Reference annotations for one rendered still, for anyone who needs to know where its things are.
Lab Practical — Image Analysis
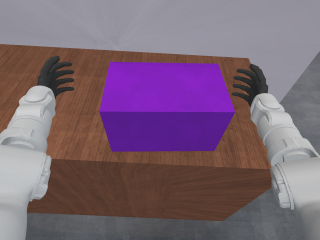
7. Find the left robot forearm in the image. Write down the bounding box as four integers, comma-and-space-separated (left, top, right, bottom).
0, 85, 56, 153

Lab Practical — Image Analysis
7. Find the robot left hand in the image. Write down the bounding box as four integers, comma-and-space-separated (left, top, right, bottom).
37, 55, 74, 99

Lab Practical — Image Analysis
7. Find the carton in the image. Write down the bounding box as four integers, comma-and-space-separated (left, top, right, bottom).
99, 62, 235, 152

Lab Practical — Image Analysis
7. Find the robot right upper arm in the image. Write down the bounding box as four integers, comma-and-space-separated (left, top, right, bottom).
270, 157, 320, 240

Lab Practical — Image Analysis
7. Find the robot left upper arm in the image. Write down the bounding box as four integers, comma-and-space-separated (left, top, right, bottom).
0, 145, 52, 240

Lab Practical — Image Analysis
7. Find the pedestal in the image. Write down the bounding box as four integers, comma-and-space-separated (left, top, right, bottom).
0, 44, 272, 221

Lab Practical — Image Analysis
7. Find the right robot forearm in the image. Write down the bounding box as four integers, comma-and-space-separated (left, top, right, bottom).
250, 93, 320, 166

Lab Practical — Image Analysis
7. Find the robot right hand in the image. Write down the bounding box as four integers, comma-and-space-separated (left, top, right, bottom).
232, 63, 268, 107

